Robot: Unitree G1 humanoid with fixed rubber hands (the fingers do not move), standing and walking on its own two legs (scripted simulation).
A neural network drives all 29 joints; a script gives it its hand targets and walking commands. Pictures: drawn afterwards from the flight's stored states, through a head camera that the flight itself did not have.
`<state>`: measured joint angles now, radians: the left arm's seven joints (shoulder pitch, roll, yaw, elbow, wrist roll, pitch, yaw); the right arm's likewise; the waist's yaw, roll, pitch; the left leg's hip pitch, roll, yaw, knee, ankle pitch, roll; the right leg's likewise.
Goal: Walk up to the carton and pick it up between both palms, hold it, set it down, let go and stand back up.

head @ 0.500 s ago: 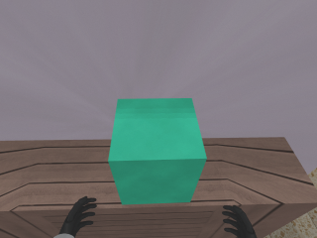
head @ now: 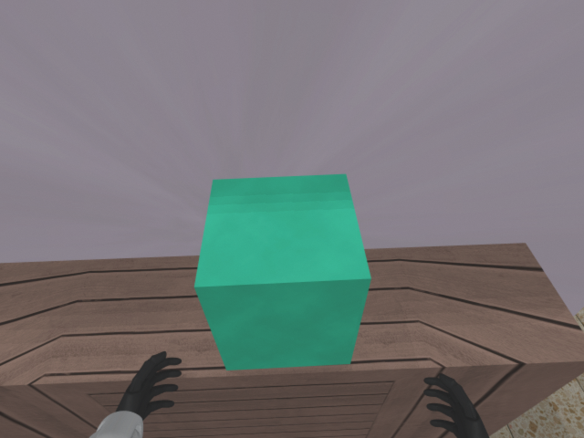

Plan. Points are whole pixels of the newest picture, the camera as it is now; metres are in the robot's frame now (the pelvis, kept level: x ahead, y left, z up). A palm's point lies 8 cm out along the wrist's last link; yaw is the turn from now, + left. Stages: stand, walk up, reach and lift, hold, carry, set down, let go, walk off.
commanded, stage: let go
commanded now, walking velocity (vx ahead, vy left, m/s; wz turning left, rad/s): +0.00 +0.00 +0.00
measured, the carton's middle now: (284, 275) +0.37 +0.04 +0.00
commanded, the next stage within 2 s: stand in 0.26 s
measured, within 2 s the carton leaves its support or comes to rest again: neither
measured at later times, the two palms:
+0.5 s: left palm out of the picture +0.14 +0.25 -0.08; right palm out of the picture +0.10 -0.26 -0.10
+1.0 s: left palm out of the picture +0.08 +0.29 -0.11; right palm out of the picture +0.08 -0.22 -0.10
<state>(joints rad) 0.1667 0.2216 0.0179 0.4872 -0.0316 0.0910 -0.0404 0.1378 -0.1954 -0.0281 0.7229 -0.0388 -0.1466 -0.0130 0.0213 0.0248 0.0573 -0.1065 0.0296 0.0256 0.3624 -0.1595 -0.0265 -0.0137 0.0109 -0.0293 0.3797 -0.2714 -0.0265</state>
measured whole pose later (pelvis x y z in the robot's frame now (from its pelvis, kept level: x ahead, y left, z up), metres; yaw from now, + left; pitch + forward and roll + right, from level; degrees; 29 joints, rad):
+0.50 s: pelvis -0.01 +0.00 -0.01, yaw +0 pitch -3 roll +0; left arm 0.24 0.27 0.02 0.56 0.02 -0.02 -0.01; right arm 0.26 -0.25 -0.02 0.73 -0.02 -0.05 0.00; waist 0.01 -0.02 0.04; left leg -0.23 0.05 0.01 0.48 -0.20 -0.03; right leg -0.12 0.03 -0.04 0.47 -0.30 -0.03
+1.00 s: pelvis -0.01 +0.04 -0.01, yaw +0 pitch -3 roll -1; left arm 0.32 0.28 0.00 0.66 0.02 -0.02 0.00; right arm 0.29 -0.26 0.00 0.71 -0.01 -0.03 0.01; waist 0.01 -0.01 0.03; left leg -0.27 0.01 0.03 0.54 -0.22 0.02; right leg -0.15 -0.02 -0.02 0.50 -0.31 0.02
